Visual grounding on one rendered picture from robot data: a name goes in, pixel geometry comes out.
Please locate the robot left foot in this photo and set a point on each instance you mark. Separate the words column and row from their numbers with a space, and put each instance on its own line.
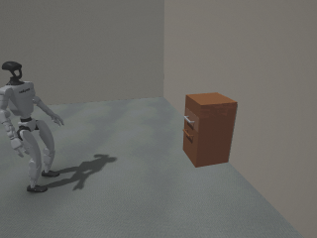
column 50, row 174

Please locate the robot left hand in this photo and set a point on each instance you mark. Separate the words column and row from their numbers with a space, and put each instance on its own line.
column 54, row 119

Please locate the robot right forearm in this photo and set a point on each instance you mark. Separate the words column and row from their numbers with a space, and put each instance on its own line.
column 9, row 128

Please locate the cabinet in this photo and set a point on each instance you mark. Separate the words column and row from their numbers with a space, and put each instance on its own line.
column 211, row 144

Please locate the robot left upper arm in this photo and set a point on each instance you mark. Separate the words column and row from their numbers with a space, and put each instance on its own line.
column 36, row 99

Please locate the robot left thigh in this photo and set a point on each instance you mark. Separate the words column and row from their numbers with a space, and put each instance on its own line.
column 46, row 135

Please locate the robot left forearm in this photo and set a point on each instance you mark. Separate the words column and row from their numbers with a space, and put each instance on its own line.
column 44, row 108

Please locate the drawer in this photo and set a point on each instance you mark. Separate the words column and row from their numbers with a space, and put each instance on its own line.
column 192, row 118

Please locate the robot right upper arm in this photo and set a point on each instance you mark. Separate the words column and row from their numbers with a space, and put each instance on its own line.
column 5, row 93

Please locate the robot right hand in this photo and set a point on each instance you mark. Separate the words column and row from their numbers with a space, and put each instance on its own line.
column 17, row 143

